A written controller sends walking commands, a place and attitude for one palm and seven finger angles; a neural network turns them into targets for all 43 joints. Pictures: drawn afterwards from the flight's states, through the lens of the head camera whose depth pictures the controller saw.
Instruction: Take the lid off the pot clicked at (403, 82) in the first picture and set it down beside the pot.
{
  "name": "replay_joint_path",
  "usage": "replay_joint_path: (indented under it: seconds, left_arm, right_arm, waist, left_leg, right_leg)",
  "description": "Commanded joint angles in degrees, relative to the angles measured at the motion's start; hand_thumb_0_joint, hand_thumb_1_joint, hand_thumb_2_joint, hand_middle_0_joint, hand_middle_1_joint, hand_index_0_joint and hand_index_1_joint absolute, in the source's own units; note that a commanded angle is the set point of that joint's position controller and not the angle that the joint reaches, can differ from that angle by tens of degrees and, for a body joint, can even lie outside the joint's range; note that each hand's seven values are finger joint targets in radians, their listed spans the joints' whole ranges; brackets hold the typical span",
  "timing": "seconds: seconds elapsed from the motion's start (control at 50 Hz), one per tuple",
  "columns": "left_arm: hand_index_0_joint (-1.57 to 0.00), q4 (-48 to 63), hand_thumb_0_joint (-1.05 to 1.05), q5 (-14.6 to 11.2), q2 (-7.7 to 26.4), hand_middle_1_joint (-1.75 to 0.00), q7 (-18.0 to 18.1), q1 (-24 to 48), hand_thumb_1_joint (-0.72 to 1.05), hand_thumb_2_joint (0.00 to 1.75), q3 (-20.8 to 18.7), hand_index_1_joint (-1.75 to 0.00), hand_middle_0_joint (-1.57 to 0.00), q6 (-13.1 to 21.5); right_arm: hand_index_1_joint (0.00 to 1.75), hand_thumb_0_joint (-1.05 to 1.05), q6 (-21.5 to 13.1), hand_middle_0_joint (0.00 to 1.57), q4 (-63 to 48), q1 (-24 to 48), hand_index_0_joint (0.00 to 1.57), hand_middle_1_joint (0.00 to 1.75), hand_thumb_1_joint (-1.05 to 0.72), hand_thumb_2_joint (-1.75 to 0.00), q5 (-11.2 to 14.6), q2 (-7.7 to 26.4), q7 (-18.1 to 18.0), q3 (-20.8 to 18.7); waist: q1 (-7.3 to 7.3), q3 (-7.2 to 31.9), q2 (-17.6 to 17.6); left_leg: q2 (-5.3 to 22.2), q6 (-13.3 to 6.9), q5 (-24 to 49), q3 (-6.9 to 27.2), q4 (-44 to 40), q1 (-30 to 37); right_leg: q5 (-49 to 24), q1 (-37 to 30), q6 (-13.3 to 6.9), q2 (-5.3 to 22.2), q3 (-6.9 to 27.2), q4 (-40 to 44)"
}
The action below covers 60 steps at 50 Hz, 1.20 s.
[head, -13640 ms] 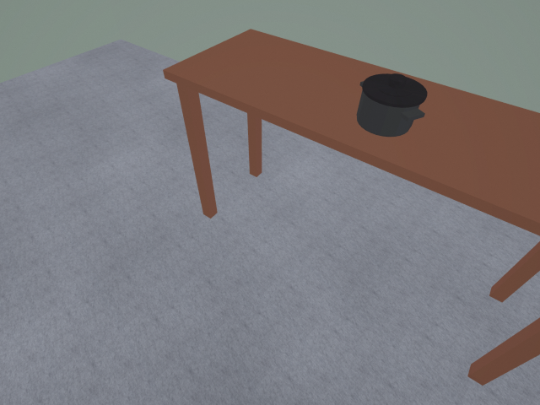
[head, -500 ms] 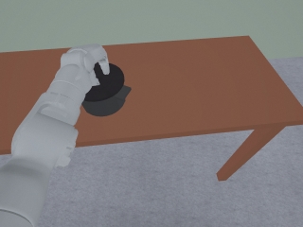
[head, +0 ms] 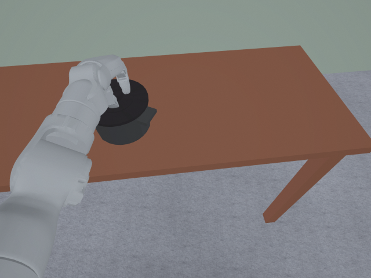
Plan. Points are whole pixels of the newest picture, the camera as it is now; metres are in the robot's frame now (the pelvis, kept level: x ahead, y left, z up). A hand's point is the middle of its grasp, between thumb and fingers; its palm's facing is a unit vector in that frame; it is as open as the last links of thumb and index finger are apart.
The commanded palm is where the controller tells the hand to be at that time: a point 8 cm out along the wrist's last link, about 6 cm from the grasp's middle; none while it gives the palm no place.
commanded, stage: close the fingers and squeeze the knob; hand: left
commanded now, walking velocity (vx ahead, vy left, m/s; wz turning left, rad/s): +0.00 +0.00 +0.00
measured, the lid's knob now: (113, 93) +0.52 +0.13 +0.10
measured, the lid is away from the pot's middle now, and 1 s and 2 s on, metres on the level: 0.01 0.02 0.01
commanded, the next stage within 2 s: lift the lid straight up in 0.44 s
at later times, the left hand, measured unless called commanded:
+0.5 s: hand (109, 93) +0.49 +0.13 +0.13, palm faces -0.41 -0.08 -0.91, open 7.1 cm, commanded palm +0.51 +0.13 +0.18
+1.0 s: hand (113, 88) +0.49 +0.12 +0.15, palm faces -0.39 -0.11 -0.92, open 7.0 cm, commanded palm +0.51 +0.13 +0.22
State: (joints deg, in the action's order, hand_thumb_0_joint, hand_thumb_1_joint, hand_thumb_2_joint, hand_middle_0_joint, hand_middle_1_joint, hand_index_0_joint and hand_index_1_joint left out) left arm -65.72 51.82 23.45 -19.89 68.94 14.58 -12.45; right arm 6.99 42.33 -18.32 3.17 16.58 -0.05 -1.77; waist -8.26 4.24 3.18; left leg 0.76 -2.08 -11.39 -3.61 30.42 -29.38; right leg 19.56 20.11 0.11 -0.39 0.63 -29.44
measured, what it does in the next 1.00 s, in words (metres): stands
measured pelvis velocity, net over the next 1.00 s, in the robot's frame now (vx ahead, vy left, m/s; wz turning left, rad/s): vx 0.00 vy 0.00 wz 0.01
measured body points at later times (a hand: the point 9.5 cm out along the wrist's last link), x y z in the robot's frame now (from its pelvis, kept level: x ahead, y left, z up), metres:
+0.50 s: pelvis +0.00 +0.00 +0.00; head +0.05 -0.01 +0.45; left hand +0.51 +0.13 +0.18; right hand +0.01 -0.27 -0.14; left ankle +0.03 +0.10 -0.73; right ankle -0.06 -0.12 -0.73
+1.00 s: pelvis +0.00 +0.00 +0.00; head +0.05 -0.02 +0.45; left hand +0.51 +0.12 +0.20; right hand +0.02 -0.27 -0.14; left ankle +0.03 +0.10 -0.73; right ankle -0.06 -0.12 -0.73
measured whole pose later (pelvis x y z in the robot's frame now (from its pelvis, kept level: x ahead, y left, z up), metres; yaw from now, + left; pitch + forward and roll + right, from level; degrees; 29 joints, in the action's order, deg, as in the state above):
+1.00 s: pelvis +0.00 +0.00 +0.00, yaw +1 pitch +9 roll +0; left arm -64.6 50.3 21.8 -20.5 70.2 15.3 -14.0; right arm 3.4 43.4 -18.6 3.1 15.9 -0.3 -1.6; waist -7.9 3.7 3.6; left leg 0.1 -2.1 -10.6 -3.3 28.5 -27.1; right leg 19.3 18.1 0.1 0.1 0.4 -28.4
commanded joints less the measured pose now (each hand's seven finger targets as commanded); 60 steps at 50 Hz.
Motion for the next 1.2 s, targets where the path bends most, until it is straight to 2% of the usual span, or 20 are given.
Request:
replay_joint_path:
  seconds: [0.0, 0.06, 0.08, 0.12, 0.22, 0.28, 0.34, 0.38, 0.44, 0.48, 0.52, 0.62, 0.66, 0.74, 0.76, 0.84, 0.94, 1.0, 1.06, 1.18]
  left_arm:
    - [-0.77, 10.19, 0.00, 0.86, 9.32, -1.04, 1.76, 29.78, 0.56, 0.62, -1.43, -1.03, -0.75, 0.34]
    - [-0.78, 8.86, 0.00, 0.96, 11.31, -1.04, 2.02, 27.70, 0.59, 0.64, -2.90, -1.03, -0.76, 0.49]
    - [-0.78, 8.16, 0.00, 0.82, 8.19, -1.04, 2.00, 28.28, 0.60, 0.64, -0.36, -1.03, -0.76, 0.09]
    - [-0.79, 7.63, 0.00, 0.78, 8.58, -1.05, 2.17, 29.41, 0.62, 0.65, -0.69, -1.03, -0.77, -0.55]
    - [-0.80, 4.39, 0.00, 1.09, 10.51, -1.06, 2.19, 29.77, 0.68, 0.68, -1.89, -1.05, -0.79, -1.11]
    - [-0.82, 5.48, 0.00, 1.46, 10.89, -1.06, 1.91, 30.96, 0.71, 0.69, -1.94, -1.05, -0.80, -0.70]
    - [-0.84, 8.45, 0.00, 1.16, 9.06, -1.07, 1.67, 31.74, 0.73, 0.71, -1.51, -1.06, -0.81, 0.22]
    - [-0.85, 6.19, 0.00, 1.68, 10.84, -1.08, 1.81, 29.93, 0.75, 0.72, -2.38, -1.07, -0.83, 0.09]
    - [-0.86, 8.52, 0.00, 0.92, 6.92, -1.09, 1.74, 31.78, 0.78, 0.73, 0.13, -1.08, -0.84, 0.41]
    - [-0.87, 7.75, 0.00, 1.28, 10.26, -1.09, 2.27, 30.60, 0.79, 0.74, -2.43, -1.08, -0.84, 0.06]
    - [-0.87, 6.99, 0.00, 1.00, 9.50, -1.09, 2.40, 30.34, 0.79, 0.74, -1.67, -1.08, -0.84, -0.28]
    - [-0.86, 9.59, 0.00, 1.19, 9.30, -1.09, 2.77, 35.28, 0.80, 0.75, -1.03, -1.09, -0.85, -0.59]
    - [-0.86, 13.53, 0.00, 0.83, 10.61, -1.09, 2.74, 38.23, 0.80, 0.75, -2.05, -1.09, -0.85, -0.13]
    - [-0.86, 17.00, 0.00, 0.05, 8.60, -1.09, 2.83, 40.71, 0.80, 0.75, -0.81, -1.09, -0.85, 0.24]
    - [-0.86, 16.80, 0.00, 0.35, 10.85, -1.09, 3.08, 40.43, 0.80, 0.75, -2.51, -1.09, -0.85, 0.30]
    - [-0.86, 16.32, 0.00, -0.79, 8.81, -1.09, 3.05, 40.79, 0.80, 0.75, -0.93, -1.09, -0.85, -0.19]
    - [-0.86, 15.27, 0.00, -0.45, 12.43, -1.09, 2.84, 40.25, 0.81, 0.75, -3.47, -1.09, -0.85, -0.88]
    - [-0.86, 13.60, 0.00, 1.63, 15.75, -1.09, 2.60, 39.33, 0.81, 0.75, -5.03, -1.09, -0.85, -1.94]
    - [-0.86, 12.09, 0.00, 2.05, 15.40, -1.09, 1.86, 37.52, 0.81, 0.75, -4.47, -1.09, -0.85, -2.67]
    - [-0.86, 15.00, 0.00, 2.20, 16.75, -1.09, -0.35, 40.62, 0.81, 0.75, -4.67, -1.09, -0.85, -2.73]
  right_arm:
    - [0.30, 0.00, -1.06, 0.20, -4.44, -3.12, 0.20, 0.30, -0.90, -0.90, 0.05, 8.83, -0.45, -2.93]
    - [0.30, 0.00, -0.82, 0.20, -4.52, -2.79, 0.20, 0.30, -0.90, -0.90, 0.18, 8.99, -0.53, -2.71]
    - [0.30, 0.00, -0.76, 0.20, -4.23, -2.80, 0.20, 0.30, -0.90, -0.90, 0.27, 8.88, -0.48, -2.62]
    - [0.30, 0.00, -0.81, 0.20, -3.66, -3.04, 0.20, 0.30, -0.90, -0.90, 0.36, 9.16, -0.46, -2.75]
    - [0.30, 0.00, -1.22, 0.20, -2.94, -3.57, 0.20, 0.30, -0.90, -0.90, 0.19, 9.34, -0.91, -2.43]
    - [0.30, 0.00, -1.30, 0.20, -3.07, -3.62, 0.20, 0.30, -0.90, -0.90, 0.07, 9.30, -0.95, -2.52]
    - [0.30, 0.00, -1.58, 0.20, -3.62, -3.80, 0.20, 0.30, -0.90, -0.90, -0.28, 8.85, -0.86, -2.89]
    - [0.30, 0.00, -1.32, 0.20, -3.47, -3.91, 0.20, 0.30, -0.90, -0.90, -0.03, 9.16, -0.83, -2.67]
    - [0.30, 0.00, -1.42, 0.20, -3.66, -3.65, 0.20, 0.30, -0.90, -0.90, -0.09, 8.83, -0.73, -2.94]
    - [0.30, 0.00, -1.36, 0.20, -3.48, -3.99, 0.20, 0.30, -0.90, -0.90, -0.07, 9.18, -0.69, -2.96]
    - [0.30, 0.00, -1.43, 0.20, -3.58, -3.92, 0.20, 0.30, -0.90, -0.90, 0.03, 9.01, -0.69, -2.72]
    - [0.30, 0.00, -1.88, 0.20, -3.16, -4.12, 0.20, 0.30, -0.90, -0.90, 0.08, 9.03, -0.72, -2.92]
    - [0.30, 0.00, -2.38, 0.20, -3.40, -4.20, 0.20, 0.30, -0.90, -0.90, -0.03, 8.98, -0.85, -3.12]
    - [0.30, 0.00, -3.53, 0.20, -3.95, -4.11, 0.20, 0.30, -0.90, -0.90, -0.13, 8.47, -0.94, -3.24]
    - [0.30, 0.00, -3.75, 0.20, -3.81, -4.17, 0.20, 0.30, -0.90, -0.90, -0.23, 8.48, -0.87, -3.31]
    - [0.30, 0.00, -4.59, 0.20, -3.76, -3.86, 0.20, 0.30, -0.90, -0.90, 0.07, 8.37, -0.95, -3.14]
    - [0.30, 0.00, -5.31, 0.20, -3.57, -3.57, 0.20, 0.30, -0.90, -0.90, -0.10, 8.51, -1.13, -2.84]
    - [0.30, 0.00, -4.82, 0.20, -3.53, -3.19, 0.20, 0.30, -0.90, -0.90, -0.15, 8.64, -1.14, -2.51]
    - [0.30, 0.00, -4.23, 0.20, -4.09, -2.11, 0.20, 0.30, -0.90, -0.90, -0.04, 8.71, -1.13, -2.27]
    - [0.30, 0.00, -3.83, 0.20, -5.33, -1.38, 0.20, 0.30, -0.90, -0.90, -0.18, 8.76, -1.21, -2.39]
  waist:
    - [-0.90, 21.65, -3.24]
    - [-0.66, 21.37, -3.39]
    - [-1.21, 20.39, -3.52]
    - [-1.38, 19.01, -4.20]
    - [-1.62, 19.87, -5.68]
    - [-1.63, 22.06, -3.88]
    - [-1.35, 24.26, -3.27]
    - [-1.44, 22.63, -4.41]
    - [-1.50, 22.46, -1.86]
    - [-1.30, 22.14, -3.15]
    - [-1.33, 21.47, -4.29]
    - [-1.66, 22.80, -2.13]
    - [-1.50, 25.54, -1.15]
    - [-1.41, 28.72, 0.92]
    - [-1.19, 29.10, 0.77]
    - [-1.30, 27.40, -1.04]
    - [-0.72, 27.15, -3.31]
    - [-0.26, 25.11, -4.14]
    - [-0.11, 22.94, -4.58]
    - [-0.20, 26.23, -3.00]
  left_leg:
    - [-2.67, -3.17, 16.14, 2.10, 1.24, 25.51]
    - [-2.61, -3.12, 16.78, 2.11, 1.34, 25.07]
    - [-2.52, -3.06, 16.24, 2.23, 1.04, 24.87]
    - [-2.22, -2.98, 14.16, 2.39, 0.69, 24.44]
    - [-2.49, -3.14, 12.80, 1.98, 0.87, 22.68]
    - [-2.60, -3.10, 14.73, 2.02, 1.38, 24.05]
    - [-2.39, -3.26, 17.86, 2.41, 1.96, 26.31]
    - [-2.43, -3.05, 16.57, 2.32, 1.79, 24.93]
    - [-2.18, -3.06, 16.89, 2.62, 1.54, 26.29]
    - [-2.21, -3.03, 15.57, 2.71, 1.33, 26.07]
    - [-2.51, -3.11, 14.54, 2.54, 1.10, 24.56]
    - [-2.13, -3.03, 14.94, 3.42, 0.68, 27.65]
    - [-2.15, -3.25, 16.93, 3.75, 0.86, 29.80]
    - [-2.13, -3.19, 20.34, 4.26, 0.79, 33.23]
    - [-2.23, -3.19, 20.79, 4.54, 0.92, 34.11]
    - [-2.38, -3.25, 19.34, 4.18, 0.02, 32.68]
    - [-2.99, -3.57, 18.96, 3.65, -0.11, 31.00]
    - [-3.26, -3.47, 17.65, 2.92, -0.50, 28.31]
    - [-3.42, -3.38, 17.15, 2.29, -0.59, 26.06]
    - [-3.72, -3.55, 19.05, 2.46, -0.27, 28.71]
  right_leg:
    - [-26.96, 4.81, -1.90, -3.35, -2.47, 3.44]
    - [-27.37, 4.37, -2.03, -3.30, -2.32, 3.29]
    - [-25.95, 5.74, -1.98, -3.44, -2.75, 3.22]
    - [-23.75, 6.83, -1.89, -3.52, -2.95, 3.53]
    - [-23.42, 6.02, -1.74, -3.31, -2.50, 3.39]
    - [-25.22, 5.74, -1.82, -3.23, -2.28, 2.93]
    - [-27.31, 5.72, -2.09, -3.25, -2.45, 2.71]
    - [-26.29, 5.79, -1.91, -3.46, -2.46, 2.75]
    - [-25.03, 7.55, -2.26, -3.39, -2.81, 2.91]
    - [-24.05, 6.92, -2.07, -3.59, -2.65, 3.18]
    - [-24.08, 6.21, -2.02, -3.57, -2.65, 3.29]
    - [-22.86, 7.36, -2.22, -3.81, -2.97, 3.49]
    - [-25.17, 5.97, -2.25, -3.77, -2.69, 3.29]
    - [-26.64, 5.78, -2.40, -3.79, -2.81, 3.07]
    - [-27.13, 5.25, -2.32, -4.03, -2.64, 2.99]
    - [-26.95, 4.79, -2.19, -3.80, -2.76, 3.73]
    - [-30.07, 1.85, -2.05, -3.40, -2.09, 4.02]
    - [-31.21, 0.44, -1.92, -3.31, -1.76, 4.29]
    - [-32.64, -0.66, -1.88, -2.91, -1.59, 4.59]
    - [-34.67, -2.34, -1.69, -2.75, -1.17, 4.52]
